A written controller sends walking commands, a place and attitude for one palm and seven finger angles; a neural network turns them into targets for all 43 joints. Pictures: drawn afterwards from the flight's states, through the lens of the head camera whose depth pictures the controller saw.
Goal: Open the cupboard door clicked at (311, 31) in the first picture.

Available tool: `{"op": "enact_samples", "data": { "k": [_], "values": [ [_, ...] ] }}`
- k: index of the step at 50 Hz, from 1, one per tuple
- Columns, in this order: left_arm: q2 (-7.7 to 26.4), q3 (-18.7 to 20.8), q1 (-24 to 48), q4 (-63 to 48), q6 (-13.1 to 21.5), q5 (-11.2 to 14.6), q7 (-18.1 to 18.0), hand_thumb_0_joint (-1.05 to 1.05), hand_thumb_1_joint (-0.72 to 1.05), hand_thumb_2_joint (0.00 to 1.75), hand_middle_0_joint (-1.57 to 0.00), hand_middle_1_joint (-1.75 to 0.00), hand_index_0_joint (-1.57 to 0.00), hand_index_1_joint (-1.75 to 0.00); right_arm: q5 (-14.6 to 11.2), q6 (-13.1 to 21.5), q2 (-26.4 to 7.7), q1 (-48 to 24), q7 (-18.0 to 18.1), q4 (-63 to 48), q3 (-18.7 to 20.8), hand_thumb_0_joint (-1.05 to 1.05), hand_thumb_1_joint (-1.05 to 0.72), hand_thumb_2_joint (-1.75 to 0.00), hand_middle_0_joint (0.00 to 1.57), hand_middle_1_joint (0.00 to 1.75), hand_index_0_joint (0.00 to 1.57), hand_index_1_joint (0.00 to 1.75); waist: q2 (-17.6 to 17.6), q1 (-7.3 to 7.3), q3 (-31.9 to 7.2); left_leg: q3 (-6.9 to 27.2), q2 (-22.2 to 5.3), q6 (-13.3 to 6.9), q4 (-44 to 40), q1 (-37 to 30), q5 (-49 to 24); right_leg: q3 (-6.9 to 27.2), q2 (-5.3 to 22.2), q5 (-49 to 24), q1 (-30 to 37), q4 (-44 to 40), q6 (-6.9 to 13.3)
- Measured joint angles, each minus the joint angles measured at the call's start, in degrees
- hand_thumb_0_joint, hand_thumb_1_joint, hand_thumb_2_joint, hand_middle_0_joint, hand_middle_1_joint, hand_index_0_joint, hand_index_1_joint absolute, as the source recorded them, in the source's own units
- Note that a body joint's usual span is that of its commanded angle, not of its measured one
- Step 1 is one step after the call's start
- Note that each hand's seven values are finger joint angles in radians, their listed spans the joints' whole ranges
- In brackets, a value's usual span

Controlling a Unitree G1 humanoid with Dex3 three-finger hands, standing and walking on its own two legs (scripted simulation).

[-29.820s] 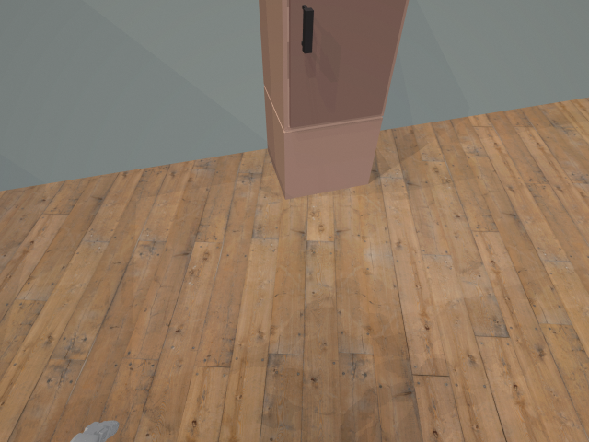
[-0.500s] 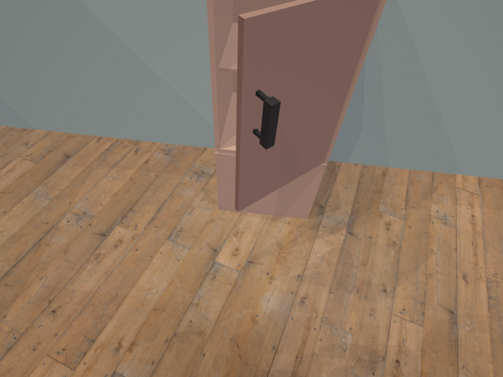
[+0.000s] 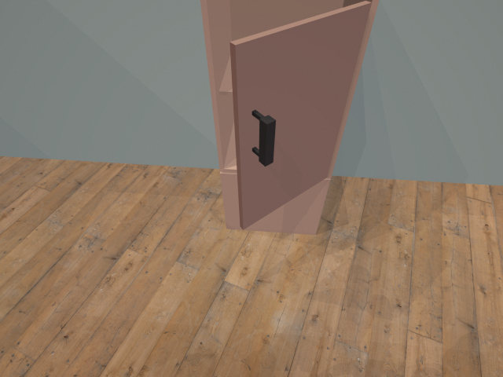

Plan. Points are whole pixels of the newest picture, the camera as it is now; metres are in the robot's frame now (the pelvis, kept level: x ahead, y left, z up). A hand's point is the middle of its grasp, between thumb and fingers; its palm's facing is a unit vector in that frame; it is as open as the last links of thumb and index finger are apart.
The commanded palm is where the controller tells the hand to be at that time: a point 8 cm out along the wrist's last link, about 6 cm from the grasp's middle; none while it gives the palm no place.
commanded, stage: let the arm hang, fingers relaxed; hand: left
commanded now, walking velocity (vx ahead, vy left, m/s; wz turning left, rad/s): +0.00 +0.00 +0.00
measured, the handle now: (261, 137) +0.62 +0.01 +0.03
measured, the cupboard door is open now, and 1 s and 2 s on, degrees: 42 42 42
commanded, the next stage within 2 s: look to check the result in 0.20 s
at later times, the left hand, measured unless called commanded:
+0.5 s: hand out of the picture +0.00 +0.17 -0.17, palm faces +0.06 -0.98 -0.18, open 7.4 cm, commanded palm none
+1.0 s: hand out of the picture +0.03 +0.17 -0.17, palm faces +0.05 -0.98 -0.18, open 7.4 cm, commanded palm none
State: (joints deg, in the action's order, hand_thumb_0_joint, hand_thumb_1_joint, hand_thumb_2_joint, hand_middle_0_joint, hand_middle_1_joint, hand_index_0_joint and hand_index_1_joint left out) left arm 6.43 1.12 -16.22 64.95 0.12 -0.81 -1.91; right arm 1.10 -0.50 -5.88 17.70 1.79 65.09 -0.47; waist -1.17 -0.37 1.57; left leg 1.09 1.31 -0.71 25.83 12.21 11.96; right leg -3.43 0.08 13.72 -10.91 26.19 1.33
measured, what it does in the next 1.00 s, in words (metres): stands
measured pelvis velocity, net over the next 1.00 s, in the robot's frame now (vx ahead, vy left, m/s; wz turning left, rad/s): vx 0.03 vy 0.00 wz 0.00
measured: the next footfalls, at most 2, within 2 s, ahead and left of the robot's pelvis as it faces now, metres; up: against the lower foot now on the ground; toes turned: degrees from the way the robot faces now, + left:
left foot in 1.92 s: +0.13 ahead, +0.10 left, +0.00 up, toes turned -31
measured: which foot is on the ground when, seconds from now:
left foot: down 0.00-1.00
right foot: down 0.00-1.00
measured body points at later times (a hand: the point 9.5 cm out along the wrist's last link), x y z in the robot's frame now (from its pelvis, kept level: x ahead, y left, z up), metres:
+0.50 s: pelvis +0.02 +0.00 +0.00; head +0.03 +0.00 +0.45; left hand +0.00 +0.22 -0.16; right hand +0.00 -0.21 -0.16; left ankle +0.02 +0.11 -0.74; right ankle +0.01 -0.10 -0.74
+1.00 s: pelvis +0.03 +0.00 +0.00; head +0.05 +0.00 +0.45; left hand +0.02 +0.22 -0.16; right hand +0.03 -0.21 -0.16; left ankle +0.02 +0.11 -0.74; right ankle +0.01 -0.10 -0.74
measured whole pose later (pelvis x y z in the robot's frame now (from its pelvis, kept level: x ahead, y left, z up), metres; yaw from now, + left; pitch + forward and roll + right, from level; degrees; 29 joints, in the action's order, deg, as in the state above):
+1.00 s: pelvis +0.03 +0.00 +0.00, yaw +0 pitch -1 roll +0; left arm 7.5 1.2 -15.3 65.5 0.5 -0.4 -1.5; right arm 0.9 0.0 -8.1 14.9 2.6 65.8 -0.4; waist -0.3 0.1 3.0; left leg 1.1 1.6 -1.0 23.0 8.8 13.1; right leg -3.4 0.3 14.5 -7.2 22.7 0.8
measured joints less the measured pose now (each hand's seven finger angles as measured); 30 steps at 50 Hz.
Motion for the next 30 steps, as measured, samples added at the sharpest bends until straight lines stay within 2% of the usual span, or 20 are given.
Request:
{"op": "enact_samples", "data": {
  "k": [14, 30],
  "values": [
    [0.6, 0.2, -0.1, 0.4, 0.1, 0.3, 0.4, 0.01, 0.91, 0.90, -0.20, -0.30, -0.20, -0.30, -0.1, 0.2, -1.6, -0.6, 0.4, -0.1, 0.2, 0.00, -0.91, -0.90, 0.20, 0.30, 0.19, 0.30, 0.8, 0.04, 0.9, 0.1, 0.0, 0.0, -0.9, -0.9, 0.1, -0.1, -0.1, -0.1, 1.2, -1.5, -0.1],
    [0.9, -0.1, 0.0, 0.9, 0.4, 0.4, 0.4, 0.01, 0.91, 0.90, -0.20, -0.30, -0.20, -0.30, -0.2, 0.3, -1.7, -2.2, 0.5, 0.4, 0.0, 0.01, -0.91, -0.90, 0.20, 0.30, 0.19, 0.30, 0.6, 0.24, 1.5, 0.3, 0.3, -0.2, -2.0, -2.1, 0.5, -0.3, 0.2, 0.2, 2.6, -2.7, -0.4]
  ]
}}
